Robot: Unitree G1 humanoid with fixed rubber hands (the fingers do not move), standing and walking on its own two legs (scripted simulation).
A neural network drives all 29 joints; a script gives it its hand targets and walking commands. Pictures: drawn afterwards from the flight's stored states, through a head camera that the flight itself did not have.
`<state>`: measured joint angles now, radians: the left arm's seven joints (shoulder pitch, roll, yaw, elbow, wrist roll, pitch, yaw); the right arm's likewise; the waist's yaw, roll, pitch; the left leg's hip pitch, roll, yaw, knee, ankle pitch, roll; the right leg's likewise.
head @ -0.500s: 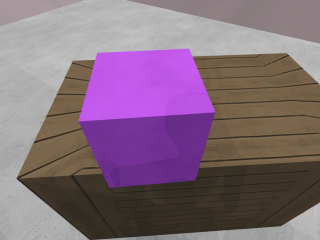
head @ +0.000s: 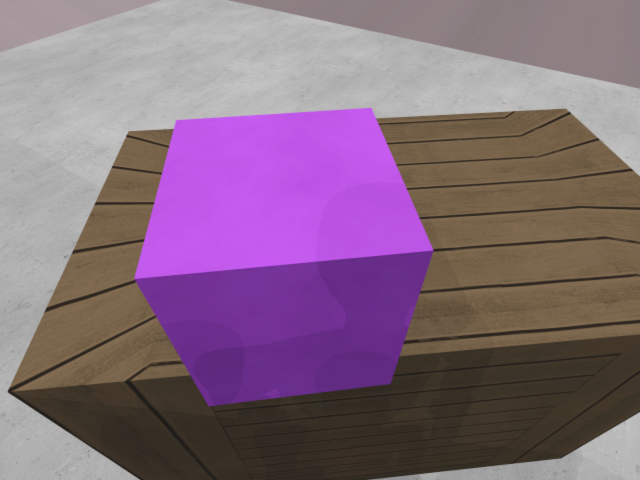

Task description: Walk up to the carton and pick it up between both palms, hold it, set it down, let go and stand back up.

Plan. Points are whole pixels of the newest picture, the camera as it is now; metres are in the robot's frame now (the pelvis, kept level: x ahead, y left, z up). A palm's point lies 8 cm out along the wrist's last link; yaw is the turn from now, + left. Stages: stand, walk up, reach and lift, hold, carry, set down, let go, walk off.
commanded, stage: stand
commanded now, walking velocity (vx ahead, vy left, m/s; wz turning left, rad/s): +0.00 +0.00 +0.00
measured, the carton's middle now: (288, 258) +0.36 +0.05 +0.12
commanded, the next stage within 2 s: none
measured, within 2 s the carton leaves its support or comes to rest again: neither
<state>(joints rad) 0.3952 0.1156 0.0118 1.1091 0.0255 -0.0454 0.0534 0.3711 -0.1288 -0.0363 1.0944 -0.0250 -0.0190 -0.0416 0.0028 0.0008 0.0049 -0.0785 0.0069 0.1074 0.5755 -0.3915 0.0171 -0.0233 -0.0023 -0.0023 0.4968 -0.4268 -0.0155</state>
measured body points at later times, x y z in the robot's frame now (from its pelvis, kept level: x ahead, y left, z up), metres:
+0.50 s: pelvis -0.02 +0.00 +0.00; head -0.02 +0.00 +0.45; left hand -0.07 +0.20 -0.16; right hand -0.08 -0.20 -0.16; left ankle -0.12 +0.10 -0.73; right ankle -0.13 -0.11 -0.73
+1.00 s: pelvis -0.06 +0.01 +0.01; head -0.06 +0.00 +0.46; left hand -0.12 +0.20 -0.15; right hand -0.12 -0.19 -0.16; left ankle -0.12 +0.10 -0.73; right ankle -0.13 -0.11 -0.73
